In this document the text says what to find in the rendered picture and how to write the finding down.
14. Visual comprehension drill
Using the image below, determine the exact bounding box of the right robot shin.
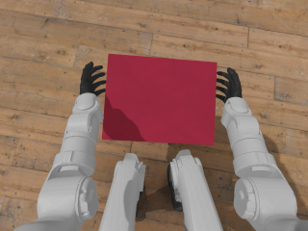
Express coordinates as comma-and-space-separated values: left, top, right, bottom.
174, 149, 204, 202

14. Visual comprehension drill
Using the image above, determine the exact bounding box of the robot left thigh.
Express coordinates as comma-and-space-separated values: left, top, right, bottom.
98, 158, 146, 231

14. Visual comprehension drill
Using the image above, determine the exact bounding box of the robot right hand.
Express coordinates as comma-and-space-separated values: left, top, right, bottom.
216, 67, 243, 104

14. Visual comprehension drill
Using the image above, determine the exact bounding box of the carton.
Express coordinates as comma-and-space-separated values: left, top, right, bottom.
102, 53, 218, 145

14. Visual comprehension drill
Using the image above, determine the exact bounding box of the robot left forearm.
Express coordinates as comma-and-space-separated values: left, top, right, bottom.
37, 92, 104, 216

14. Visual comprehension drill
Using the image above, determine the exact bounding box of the robot right upper arm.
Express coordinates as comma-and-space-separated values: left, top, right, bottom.
233, 176, 308, 231

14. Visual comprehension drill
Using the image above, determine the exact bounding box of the robot left upper arm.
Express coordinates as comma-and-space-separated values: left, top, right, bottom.
13, 175, 99, 231

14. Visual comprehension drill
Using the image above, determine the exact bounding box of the robot left hand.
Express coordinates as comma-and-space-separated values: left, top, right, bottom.
80, 62, 107, 96

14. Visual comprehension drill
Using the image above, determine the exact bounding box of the robot right forearm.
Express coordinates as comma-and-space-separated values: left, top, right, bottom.
220, 97, 297, 213

